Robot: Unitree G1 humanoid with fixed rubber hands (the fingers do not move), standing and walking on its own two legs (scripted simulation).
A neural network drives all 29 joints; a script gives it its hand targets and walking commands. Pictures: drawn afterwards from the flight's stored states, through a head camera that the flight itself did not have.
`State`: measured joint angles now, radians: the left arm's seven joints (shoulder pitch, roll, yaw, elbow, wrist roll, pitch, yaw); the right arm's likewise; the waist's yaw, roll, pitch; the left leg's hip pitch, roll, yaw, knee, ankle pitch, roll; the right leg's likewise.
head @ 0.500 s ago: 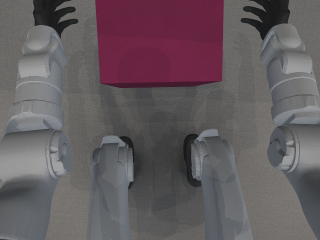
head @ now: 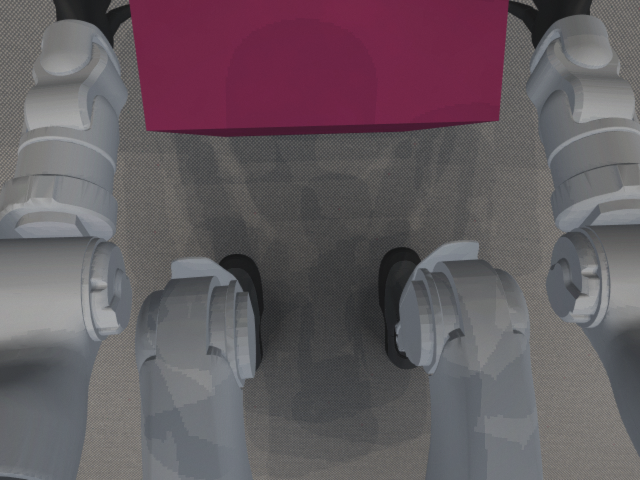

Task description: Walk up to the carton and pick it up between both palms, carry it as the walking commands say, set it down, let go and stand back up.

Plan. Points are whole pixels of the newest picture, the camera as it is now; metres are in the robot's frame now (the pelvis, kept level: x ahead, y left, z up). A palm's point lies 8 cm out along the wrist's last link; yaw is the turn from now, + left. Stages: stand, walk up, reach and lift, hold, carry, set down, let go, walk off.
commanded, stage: reach and lift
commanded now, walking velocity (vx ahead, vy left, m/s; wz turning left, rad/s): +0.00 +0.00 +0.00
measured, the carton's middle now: (315, 32) +0.53 +0.00 -0.22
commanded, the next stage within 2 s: none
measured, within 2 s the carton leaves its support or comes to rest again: leaves its support in 1.46 s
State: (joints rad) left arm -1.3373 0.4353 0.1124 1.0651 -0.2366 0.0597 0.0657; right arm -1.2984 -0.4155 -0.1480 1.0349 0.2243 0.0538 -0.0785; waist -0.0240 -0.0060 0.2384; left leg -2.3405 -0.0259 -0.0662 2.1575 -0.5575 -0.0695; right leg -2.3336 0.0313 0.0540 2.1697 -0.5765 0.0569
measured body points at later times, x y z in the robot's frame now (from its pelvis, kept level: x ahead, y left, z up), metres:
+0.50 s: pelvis +0.00 +0.00 +0.00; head +0.36 +0.00 +0.27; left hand +0.55 +0.18 -0.17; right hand +0.54 -0.21 -0.16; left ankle +0.11 +0.14 -0.34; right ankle +0.10 -0.13 -0.34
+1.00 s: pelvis +0.00 +0.00 +0.01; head +0.37 +0.00 +0.27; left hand +0.55 +0.18 -0.17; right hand +0.54 -0.18 -0.17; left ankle +0.11 +0.14 -0.34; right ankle +0.10 -0.13 -0.34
